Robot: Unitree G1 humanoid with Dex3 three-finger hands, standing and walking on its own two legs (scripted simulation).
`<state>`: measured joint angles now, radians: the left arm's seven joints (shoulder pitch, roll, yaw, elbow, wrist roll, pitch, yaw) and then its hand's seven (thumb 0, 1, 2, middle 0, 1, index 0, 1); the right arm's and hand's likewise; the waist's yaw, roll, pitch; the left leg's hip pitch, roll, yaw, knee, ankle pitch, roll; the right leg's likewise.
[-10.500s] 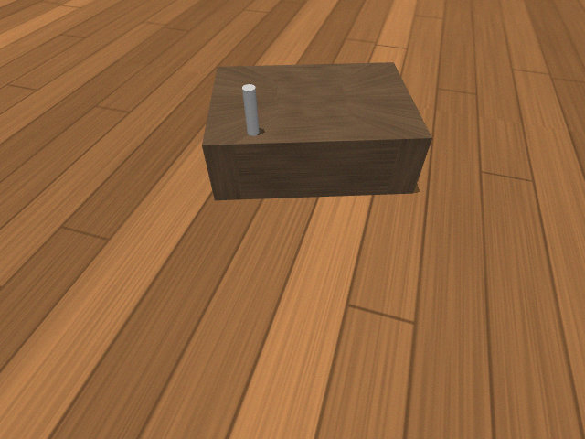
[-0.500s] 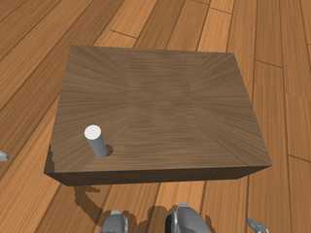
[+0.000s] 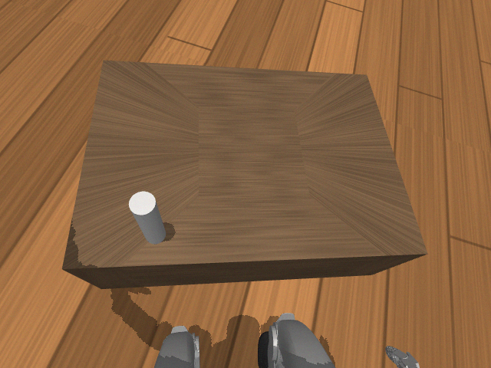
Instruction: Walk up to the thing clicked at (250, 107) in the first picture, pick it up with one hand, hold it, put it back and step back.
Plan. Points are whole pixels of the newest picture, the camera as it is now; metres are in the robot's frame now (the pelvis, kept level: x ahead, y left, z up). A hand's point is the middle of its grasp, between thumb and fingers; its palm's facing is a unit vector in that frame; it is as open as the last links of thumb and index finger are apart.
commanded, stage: go down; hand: left
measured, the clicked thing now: (149, 220) +0.44 +0.18 -0.25
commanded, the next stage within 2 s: none
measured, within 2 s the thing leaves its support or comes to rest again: neither
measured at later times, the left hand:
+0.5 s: hand out of the picture +0.40 +0.38 +0.01, palm faces +0.18 -0.98 -0.07, open 17.3 cm
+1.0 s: hand out of the picture +0.41 +0.39 +0.01, palm faces +0.17 -0.98 -0.06, open 17.3 cm
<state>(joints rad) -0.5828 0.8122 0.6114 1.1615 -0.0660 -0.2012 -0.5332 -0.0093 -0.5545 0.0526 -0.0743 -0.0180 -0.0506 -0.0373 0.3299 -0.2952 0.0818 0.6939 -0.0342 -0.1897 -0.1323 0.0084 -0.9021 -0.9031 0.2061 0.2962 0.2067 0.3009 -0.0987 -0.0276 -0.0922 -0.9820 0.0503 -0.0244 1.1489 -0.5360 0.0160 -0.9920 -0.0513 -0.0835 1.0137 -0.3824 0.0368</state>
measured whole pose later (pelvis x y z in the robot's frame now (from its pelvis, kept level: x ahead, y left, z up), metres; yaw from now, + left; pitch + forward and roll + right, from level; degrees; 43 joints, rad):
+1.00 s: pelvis -0.01 +0.00 -0.02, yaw +0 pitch +25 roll -5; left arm -0.70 0.92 0.68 1.21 -0.09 -0.24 -0.61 -0.01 -0.49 0.09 -0.07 -0.04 -0.04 -0.06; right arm 0.32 -0.31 0.12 0.68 -0.04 -0.18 -0.12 0.01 -0.90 -0.90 0.21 0.30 0.21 0.30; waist -0.13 -0.03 -0.09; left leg -1.14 0.05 -0.05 1.26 -0.57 0.01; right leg -1.13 -0.05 -0.10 1.12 -0.41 0.03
